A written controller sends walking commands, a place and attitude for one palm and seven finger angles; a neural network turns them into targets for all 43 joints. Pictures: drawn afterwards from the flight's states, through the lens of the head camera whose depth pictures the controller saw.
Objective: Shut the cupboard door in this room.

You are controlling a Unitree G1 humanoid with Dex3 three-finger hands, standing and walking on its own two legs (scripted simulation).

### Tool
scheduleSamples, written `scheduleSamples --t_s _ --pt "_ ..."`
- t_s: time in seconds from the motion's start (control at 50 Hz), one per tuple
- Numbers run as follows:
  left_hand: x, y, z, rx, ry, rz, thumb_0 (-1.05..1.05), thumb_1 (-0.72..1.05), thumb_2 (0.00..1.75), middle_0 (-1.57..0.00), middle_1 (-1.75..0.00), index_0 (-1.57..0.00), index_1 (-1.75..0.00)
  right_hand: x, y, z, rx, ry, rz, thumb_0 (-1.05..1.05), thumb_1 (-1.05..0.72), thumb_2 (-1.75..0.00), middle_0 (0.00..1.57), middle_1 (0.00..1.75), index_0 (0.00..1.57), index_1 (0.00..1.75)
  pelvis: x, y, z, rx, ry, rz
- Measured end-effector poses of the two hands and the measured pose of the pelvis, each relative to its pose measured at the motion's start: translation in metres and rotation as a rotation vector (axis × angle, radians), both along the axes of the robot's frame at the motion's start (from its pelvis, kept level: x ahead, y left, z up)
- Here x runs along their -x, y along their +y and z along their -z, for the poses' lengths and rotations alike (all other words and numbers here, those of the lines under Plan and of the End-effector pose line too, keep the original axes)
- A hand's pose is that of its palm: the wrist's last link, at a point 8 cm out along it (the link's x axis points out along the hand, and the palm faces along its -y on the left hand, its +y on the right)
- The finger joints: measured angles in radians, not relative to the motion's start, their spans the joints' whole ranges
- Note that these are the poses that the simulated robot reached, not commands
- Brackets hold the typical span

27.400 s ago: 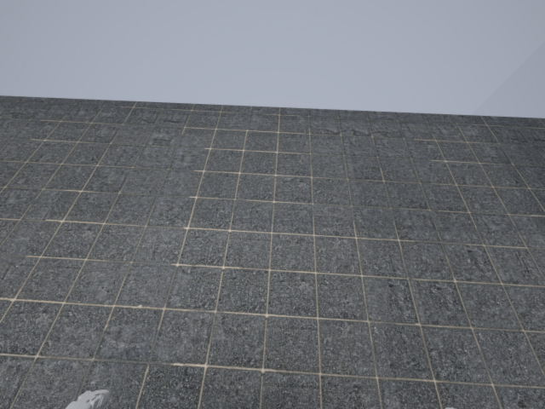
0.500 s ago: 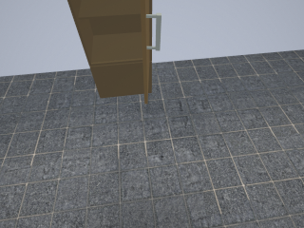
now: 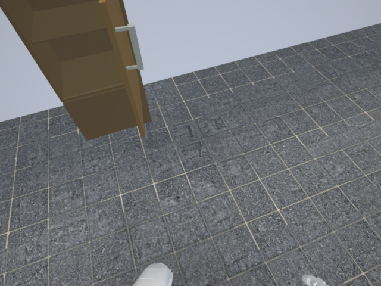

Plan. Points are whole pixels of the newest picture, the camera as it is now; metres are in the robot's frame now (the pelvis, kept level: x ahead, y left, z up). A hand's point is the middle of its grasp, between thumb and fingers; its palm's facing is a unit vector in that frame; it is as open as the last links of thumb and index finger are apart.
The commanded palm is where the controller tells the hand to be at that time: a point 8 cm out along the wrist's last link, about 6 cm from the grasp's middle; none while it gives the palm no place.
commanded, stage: walk around to get in front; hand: left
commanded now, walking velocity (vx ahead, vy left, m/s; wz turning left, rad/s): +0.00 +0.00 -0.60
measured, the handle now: (130, 49) +0.79 +0.30 +0.03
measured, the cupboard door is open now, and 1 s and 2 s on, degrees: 80 80 80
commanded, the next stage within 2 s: none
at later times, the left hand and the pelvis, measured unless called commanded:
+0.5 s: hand (69, 280) +0.12 +0.32 -0.18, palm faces -0.25 -0.94 -0.22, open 7.4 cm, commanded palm none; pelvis -0.01 +0.12 +0.00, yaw -19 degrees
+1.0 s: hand (144, 262) +0.18 +0.14 -0.16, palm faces -0.63 -0.74 -0.25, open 7.4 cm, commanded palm none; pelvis -0.05 +0.09 -0.02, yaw -39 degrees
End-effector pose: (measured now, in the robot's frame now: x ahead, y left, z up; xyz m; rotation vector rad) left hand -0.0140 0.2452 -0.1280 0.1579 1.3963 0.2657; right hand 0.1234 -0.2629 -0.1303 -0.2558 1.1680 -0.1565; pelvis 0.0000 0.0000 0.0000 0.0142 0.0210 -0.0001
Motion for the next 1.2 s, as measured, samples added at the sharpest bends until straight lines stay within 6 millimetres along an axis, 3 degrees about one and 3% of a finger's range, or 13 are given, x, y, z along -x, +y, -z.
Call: scheduleSamples --t_s 0.14,0.24,0.36,0.48,0.56,0.66,0.8,0.92,1.02,1.2 --pt "-0.022 0.040 0.011 0.017 -0.020 0.090 0.01 0.90 0.90 -0.20 -0.30 -0.21 -0.30 -0.001 0.034 -0.014 0.009 -0.079 0.034 0.00 -0.91 -0.90 0.20 0.30 0.20 0.30 0.004 0.033 0.003 0.016 -0.001 0.076" --pt "-0.051 0.083 0.030 0.029 -0.045 0.158 0.01 0.90 0.90 -0.20 -0.30 -0.21 -0.30 0.013 0.069 -0.017 0.028 -0.134 0.079 0.00 -0.91 -0.90 0.20 0.30 0.20 0.30 0.005 0.069 0.014 0.043 0.005 0.130" --pt "-0.100 0.118 0.025 0.037 -0.101 0.269 0.01 0.91 0.90 -0.20 -0.30 -0.20 -0.30 0.074 0.104 -0.026 0.036 -0.066 0.172 0.00 -0.91 -0.90 0.21 0.30 0.21 0.30 0.009 0.099 0.004 0.071 -0.027 0.225" --pt "-0.139 0.127 0.016 0.052 -0.134 0.373 0.01 0.91 0.90 -0.20 -0.30 -0.20 -0.30 0.141 0.127 -0.029 0.037 0.018 0.325 0.00 -0.90 -0.90 0.21 0.30 0.21 0.30 0.007 0.119 -0.003 0.086 -0.018 0.309" --pt "-0.157 0.118 0.017 0.066 -0.123 0.442 0.01 0.91 0.90 -0.20 -0.30 -0.20 -0.30 0.185 0.142 -0.026 0.031 0.070 0.435 0.00 -0.90 -0.90 0.21 0.30 0.21 0.30 0.008 0.126 -0.004 0.081 -0.012 0.364" --pt "-0.176 0.090 0.018 0.094 -0.112 0.541 0.01 0.91 0.90 -0.20 -0.30 -0.20 -0.30 0.238 0.162 -0.020 0.007 0.138 0.564 0.00 -0.90 -0.90 0.20 0.30 0.21 0.30 0.011 0.128 -0.002 0.069 -0.008 0.438" --pt "-0.205 0.026 0.014 0.134 -0.156 0.704 0.01 0.91 0.90 -0.20 -0.30 -0.20 -0.30 0.299 0.182 -0.005 -0.057 0.208 0.720 0.00 -0.91 -0.90 0.20 0.30 0.21 0.30 0.023 0.120 0.003 0.049 -0.007 0.540" --pt "-0.223 -0.038 0.005 0.135 -0.266 0.836 0.01 0.91 0.90 -0.20 -0.30 -0.20 -0.30 0.337 0.183 0.022 -0.130 0.207 0.821 0.00 -0.90 -0.90 0.20 0.30 0.21 0.30 0.039 0.098 0.016 0.022 -0.015 0.625" --pt "-0.214 -0.059 -0.004 0.111 -0.307 0.884 0.01 0.91 0.90 -0.20 -0.30 -0.20 -0.30 0.342 0.167 0.031 -0.153 0.181 0.858 0.00 -0.91 -0.90 0.20 0.30 0.20 0.30 0.052 0.089 0.015 0.023 -0.029 0.686" --pt "-0.187 -0.035 -0.002 0.086 -0.202 0.907 0.01 0.90 0.90 -0.20 -0.30 -0.21 -0.30 0.310 0.124 0.008 -0.062 0.009 0.849 0.00 -0.91 -0.90 0.20 0.30 0.20 0.30 0.061 0.093 0.005 0.013 -0.025 0.781"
